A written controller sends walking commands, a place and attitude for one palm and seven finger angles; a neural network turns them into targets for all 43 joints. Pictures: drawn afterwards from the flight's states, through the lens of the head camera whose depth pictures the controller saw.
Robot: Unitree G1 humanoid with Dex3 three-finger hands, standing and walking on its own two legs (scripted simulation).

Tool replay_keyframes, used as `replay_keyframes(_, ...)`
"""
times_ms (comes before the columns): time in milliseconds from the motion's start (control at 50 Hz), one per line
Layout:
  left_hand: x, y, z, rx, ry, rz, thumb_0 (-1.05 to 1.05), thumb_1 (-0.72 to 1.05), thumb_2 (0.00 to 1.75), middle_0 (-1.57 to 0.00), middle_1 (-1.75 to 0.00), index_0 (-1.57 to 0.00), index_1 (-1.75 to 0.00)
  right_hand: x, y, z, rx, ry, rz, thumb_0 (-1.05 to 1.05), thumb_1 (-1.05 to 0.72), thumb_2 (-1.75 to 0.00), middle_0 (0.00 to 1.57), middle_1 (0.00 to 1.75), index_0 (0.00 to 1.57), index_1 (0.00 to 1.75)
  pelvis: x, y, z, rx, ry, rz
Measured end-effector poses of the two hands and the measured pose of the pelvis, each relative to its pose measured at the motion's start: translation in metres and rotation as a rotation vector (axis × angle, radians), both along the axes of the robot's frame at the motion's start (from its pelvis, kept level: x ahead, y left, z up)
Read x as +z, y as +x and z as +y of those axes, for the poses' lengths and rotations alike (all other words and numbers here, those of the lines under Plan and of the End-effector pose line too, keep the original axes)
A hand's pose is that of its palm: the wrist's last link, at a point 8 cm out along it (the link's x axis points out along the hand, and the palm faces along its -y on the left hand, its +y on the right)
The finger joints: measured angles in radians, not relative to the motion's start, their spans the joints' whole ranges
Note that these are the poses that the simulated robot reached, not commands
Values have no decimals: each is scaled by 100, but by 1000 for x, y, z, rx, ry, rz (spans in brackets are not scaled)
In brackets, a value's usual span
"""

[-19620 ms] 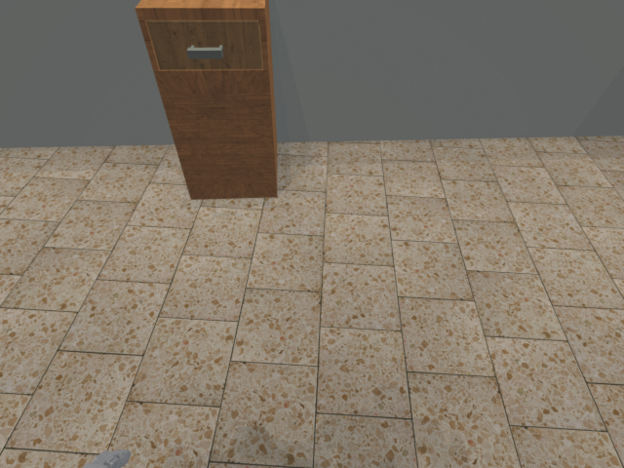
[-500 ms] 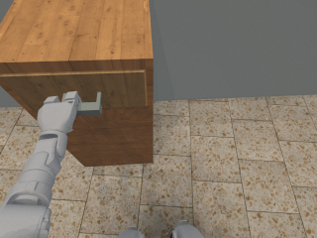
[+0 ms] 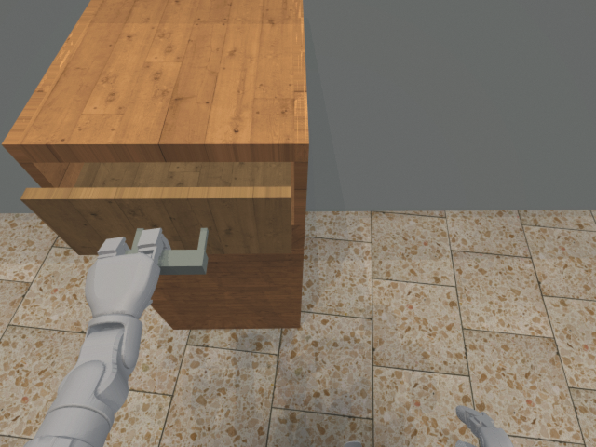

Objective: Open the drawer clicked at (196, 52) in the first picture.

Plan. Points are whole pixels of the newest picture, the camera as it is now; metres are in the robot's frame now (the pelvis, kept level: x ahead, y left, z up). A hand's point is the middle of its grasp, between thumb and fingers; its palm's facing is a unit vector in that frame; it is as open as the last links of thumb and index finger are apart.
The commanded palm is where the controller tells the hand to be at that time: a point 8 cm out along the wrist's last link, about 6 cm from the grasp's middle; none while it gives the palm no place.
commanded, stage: pull the drawer open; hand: left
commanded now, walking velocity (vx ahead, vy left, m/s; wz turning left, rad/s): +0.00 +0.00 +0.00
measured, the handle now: (169, 248) +0.39 +0.22 -0.01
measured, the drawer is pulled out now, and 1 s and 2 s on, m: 0.06 0.20 0.30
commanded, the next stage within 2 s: none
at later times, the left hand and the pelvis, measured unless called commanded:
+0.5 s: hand (130, 341) +0.26 +0.24 -0.04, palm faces -0.02 -0.07 -1.00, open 6.2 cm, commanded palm +0.22 +0.25 +0.02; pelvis +0.00 -0.01 +0.00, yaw +0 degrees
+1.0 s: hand (118, 395) +0.19 +0.24 -0.03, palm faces -0.02 -0.08 -1.00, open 6.2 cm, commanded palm +0.15 +0.25 +0.02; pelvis -0.02 -0.02 -0.01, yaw +0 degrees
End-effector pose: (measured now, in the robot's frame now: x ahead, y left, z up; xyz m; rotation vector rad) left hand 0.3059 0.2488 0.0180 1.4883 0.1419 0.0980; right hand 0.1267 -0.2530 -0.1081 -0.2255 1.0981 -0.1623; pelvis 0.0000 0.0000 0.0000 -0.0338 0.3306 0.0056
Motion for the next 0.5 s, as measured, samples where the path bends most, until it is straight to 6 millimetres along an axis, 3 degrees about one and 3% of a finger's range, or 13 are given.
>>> replay_keyframes(200,1,-27,-2,12,3,5,2,72,76,-42,-135,-27,-135,6,27,3,50,12,-80,0,-91,-90,20,30,20,30,0,3,-6,2,7,-21)
replay_keyframes(500,1,-68,-5,23,6,2,2,71,76,-42,-135,-27,-135,6,23,-5,56,14,-113,0,-91,-90,20,30,20,30,-2,-5,-14,-10,21,-43)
